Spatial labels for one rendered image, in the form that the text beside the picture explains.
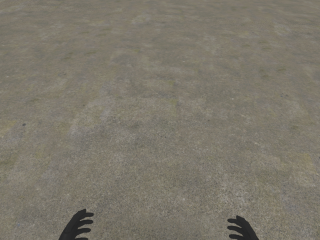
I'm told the left robot hand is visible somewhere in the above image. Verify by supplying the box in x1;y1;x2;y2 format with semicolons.
58;209;94;240

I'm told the right robot hand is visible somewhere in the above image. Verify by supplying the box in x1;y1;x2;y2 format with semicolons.
227;215;259;240

